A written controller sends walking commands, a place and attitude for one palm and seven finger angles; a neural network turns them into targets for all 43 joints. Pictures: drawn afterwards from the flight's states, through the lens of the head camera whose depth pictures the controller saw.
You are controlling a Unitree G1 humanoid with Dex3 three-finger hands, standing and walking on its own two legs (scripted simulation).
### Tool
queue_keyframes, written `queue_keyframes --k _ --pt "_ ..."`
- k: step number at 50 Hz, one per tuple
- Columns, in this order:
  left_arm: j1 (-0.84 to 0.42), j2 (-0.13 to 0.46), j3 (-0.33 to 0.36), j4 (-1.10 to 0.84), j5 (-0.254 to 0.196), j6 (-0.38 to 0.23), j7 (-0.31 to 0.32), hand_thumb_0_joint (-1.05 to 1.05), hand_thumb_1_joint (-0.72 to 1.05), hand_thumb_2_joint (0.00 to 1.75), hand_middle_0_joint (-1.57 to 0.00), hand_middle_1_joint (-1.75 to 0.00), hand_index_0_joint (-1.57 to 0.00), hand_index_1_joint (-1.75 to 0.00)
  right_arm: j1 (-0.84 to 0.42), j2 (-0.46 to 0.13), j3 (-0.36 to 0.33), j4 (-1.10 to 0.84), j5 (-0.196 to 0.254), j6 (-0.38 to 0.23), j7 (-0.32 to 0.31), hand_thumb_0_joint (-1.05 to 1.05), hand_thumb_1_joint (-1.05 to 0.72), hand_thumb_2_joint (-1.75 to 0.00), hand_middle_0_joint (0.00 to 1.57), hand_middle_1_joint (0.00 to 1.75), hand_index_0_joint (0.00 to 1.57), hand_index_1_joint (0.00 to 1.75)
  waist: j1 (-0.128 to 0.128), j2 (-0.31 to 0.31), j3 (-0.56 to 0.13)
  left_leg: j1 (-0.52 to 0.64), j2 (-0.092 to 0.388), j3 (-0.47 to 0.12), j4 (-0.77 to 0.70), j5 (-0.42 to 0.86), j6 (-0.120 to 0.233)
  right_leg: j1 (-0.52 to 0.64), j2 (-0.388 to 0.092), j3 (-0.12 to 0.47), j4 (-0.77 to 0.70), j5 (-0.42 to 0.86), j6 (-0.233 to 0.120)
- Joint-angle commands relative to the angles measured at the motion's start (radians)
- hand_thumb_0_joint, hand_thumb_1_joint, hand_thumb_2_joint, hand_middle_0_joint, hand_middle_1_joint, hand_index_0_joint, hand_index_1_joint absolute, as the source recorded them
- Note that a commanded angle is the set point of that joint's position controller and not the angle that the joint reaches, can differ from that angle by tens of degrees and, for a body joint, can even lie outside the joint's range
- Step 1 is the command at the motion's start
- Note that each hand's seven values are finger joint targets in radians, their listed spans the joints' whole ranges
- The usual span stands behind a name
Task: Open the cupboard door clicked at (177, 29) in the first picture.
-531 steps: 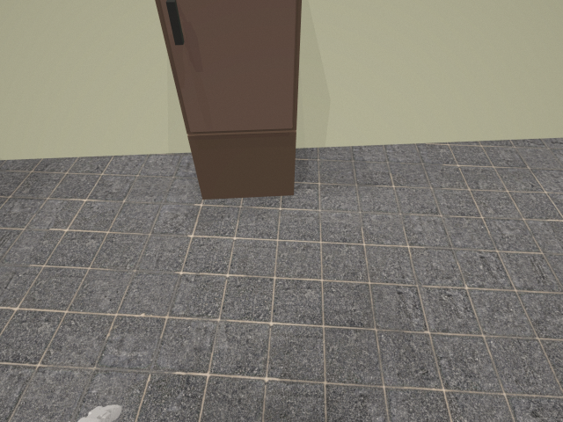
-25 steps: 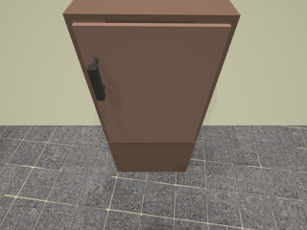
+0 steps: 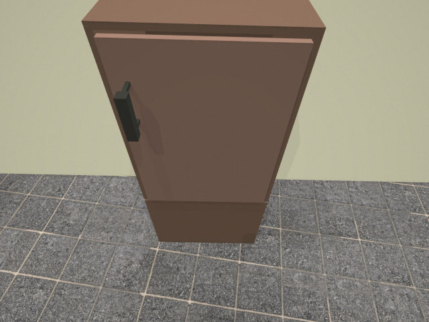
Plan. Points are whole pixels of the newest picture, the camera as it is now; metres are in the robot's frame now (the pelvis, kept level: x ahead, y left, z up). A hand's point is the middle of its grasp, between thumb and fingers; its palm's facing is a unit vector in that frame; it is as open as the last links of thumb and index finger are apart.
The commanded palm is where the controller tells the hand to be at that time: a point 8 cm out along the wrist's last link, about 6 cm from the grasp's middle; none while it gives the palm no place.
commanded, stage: come to a stop and stand still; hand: left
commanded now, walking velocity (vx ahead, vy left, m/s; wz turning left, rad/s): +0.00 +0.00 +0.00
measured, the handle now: (130, 111) +0.53 +0.24 +0.09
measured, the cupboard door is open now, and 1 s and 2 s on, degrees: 0 0 0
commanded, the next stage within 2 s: look again from close up in 0.32 s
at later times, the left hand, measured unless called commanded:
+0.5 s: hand out of the picture +0.00 +0.17 -0.17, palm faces +0.04 -0.98 -0.20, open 7.4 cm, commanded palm none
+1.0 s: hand out of the picture +0.00 +0.17 -0.17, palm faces +0.05 -0.98 -0.20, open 7.4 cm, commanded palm none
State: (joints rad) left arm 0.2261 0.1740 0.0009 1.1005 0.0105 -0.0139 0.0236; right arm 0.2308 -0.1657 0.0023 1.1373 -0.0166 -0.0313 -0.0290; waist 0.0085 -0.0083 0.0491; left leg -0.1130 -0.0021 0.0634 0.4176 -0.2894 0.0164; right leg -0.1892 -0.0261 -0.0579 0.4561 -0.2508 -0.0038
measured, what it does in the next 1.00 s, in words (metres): stands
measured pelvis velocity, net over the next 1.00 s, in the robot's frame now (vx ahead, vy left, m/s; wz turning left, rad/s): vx -0.02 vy -0.02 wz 0.02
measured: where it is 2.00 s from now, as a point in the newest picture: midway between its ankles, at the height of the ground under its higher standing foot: outside the picture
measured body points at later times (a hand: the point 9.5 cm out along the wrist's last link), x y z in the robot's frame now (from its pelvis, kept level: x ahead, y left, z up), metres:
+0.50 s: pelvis -0.01 -0.01 +0.00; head +0.00 -0.01 +0.45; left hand +0.00 +0.22 -0.16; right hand +0.01 -0.24 -0.16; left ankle -0.04 +0.11 -0.74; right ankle +0.00 -0.11 -0.74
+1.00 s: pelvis -0.02 -0.02 +0.00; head +0.00 -0.01 +0.45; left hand +0.00 +0.22 -0.16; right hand +0.00 -0.25 -0.16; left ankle -0.04 +0.11 -0.74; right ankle +0.00 -0.11 -0.74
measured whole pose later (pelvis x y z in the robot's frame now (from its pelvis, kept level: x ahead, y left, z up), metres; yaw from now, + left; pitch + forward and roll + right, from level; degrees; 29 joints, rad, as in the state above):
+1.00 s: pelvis -0.02 -0.02 +0.00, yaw +1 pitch -1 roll +0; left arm 0.23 0.19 0.00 1.11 0.01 -0.02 0.02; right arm 0.24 -0.16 0.01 1.15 -0.02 -0.03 -0.02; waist 0.01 -0.02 0.04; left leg -0.13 0.02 0.04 0.39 -0.24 -0.01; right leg -0.19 -0.01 -0.09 0.42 -0.21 -0.03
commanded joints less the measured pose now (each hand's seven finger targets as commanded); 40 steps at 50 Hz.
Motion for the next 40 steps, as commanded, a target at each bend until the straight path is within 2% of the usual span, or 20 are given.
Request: queue_keyframes --k 1,6,14,18,19,26,29,38,40 --pt "0.043 0.129 0.02 -0.035 0.002 -0.017 0.01 0.0 0.9 0.9 -0.2 -0.3 -0.2 -0.3 0.046 -0.114 -0.015 -0.029 0.003 -0.009 -0.005 0.0 -0.9 -0.9 0.2 0.3 0.2 0.3 -0.002 -0.001 -0.028 -0.043 0.108 -0.091 -0.071 0.235 0.014 0.05 -0.106 0.097 -0.059 0.265 -0.036" --pt "0.042 0.128 0.018 -0.033 0.002 -0.016 0.009 0.0 0.9 0.9 -0.2 -0.3 -0.2 -0.3 0.04 -0.111 -0.014 -0.026 0.003 -0.006 -0.004 0.0 -0.9 -0.9 0.2 0.3 0.2 0.3 0.0 0.004 -0.002 -0.059 0.106 -0.094 -0.082 0.19 0.011 0.036 -0.103 0.104 -0.081 0.212 -0.037" --pt "0.043 0.133 0.019 -0.035 0.002 -0.02 0.008 0.0 0.9 0.9 -0.2 -0.3 -0.2 -0.3 0.043 -0.108 -0.014 -0.025 0.004 -0.006 -0.003 0.0 -0.9 -0.9 0.2 0.3 0.2 0.3 -0.001 -0.004 -0.021 -0.055 0.108 -0.097 -0.083 0.201 0.008 0.056 -0.102 0.098 -0.088 0.223 -0.039" --pt "0.042 0.133 0.018 -0.03 0.0 -0.018 0.005 0.0 0.9 0.9 -0.2 -0.3 -0.2 -0.3 0.038 -0.119 -0.013 -0.025 0.002 -0.006 -0.003 0.0 -0.9 -0.9 0.2 0.3 0.2 0.3 0.001 0.021 0.0 -0.067 0.108 -0.099 -0.093 0.171 0.006 0.034 -0.101 0.101 -0.099 0.168 -0.039" --pt "0.04 0.129 0.018 -0.03 0.001 -0.016 0.006 0.0 0.9 0.9 -0.2 -0.3 -0.2 -0.3 0.042 -0.106 -0.013 -0.021 0.003 -0.004 -0.003 0.0 -0.9 -0.9 0.2 0.3 0.2 0.3 0.001 0.015 0.013 -0.073 0.11 -0.1 -0.098 0.166 0.007 0.033 -0.096 0.098 -0.101 0.161 -0.038" --pt "0.046 0.136 0.02 -0.031 0.001 -0.02 0.005 0.0 0.9 0.9 -0.2 -0.3 -0.2 -0.3 0.045 -0.119 -0.013 -0.023 0.003 -0.008 -0.002 0.0 -0.9 -0.9 0.2 0.3 0.2 0.3 0.003 0.004 -0.019 -0.065 0.108 -0.101 -0.096 0.179 0.006 0.048 -0.102 0.097 -0.1 0.168 -0.038" --pt "0.04 0.132 0.019 -0.03 0.001 -0.017 0.005 0.0 0.9 0.9 -0.2 -0.3 -0.2 -0.3 0.047 -0.111 -0.012 -0.02 0.002 -0.006 -0.002 0.0 -0.9 -0.9 0.2 0.3 0.2 0.3 0.002 0.016 0.001 -0.075 0.11 -0.104 -0.104 0.163 0.005 0.037 -0.096 0.097 -0.105 0.142 -0.039" --pt "0.045 0.138 0.022 -0.028 0.0 -0.02 0.004 0.0 0.9 0.9 -0.2 -0.3 -0.2 -0.3 0.052 -0.12 -0.012 -0.022 0.002 -0.007 -0.002 0.0 -0.9 -0.9 0.2 0.3 0.2 0.3 0.003 -0.003 -0.01 -0.074 0.107 -0.104 -0.104 0.154 0.004 0.037 -0.1 0.103 -0.114 0.126 -0.04" --pt "0.043 0.137 0.021 -0.027 0.001 -0.02 0.004 0.0 0.9 0.9 -0.2 -0.3 -0.2 -0.3 0.051 -0.115 -0.012 -0.018 0.002 -0.006 -0.002 0.0 -0.9 -0.9 0.2 0.3 0.2 0.3 0.004 0.011 -0.003 -0.08 0.105 -0.105 -0.102 0.162 0.003 0.04 -0.101 0.098 -0.112 0.137 -0.04"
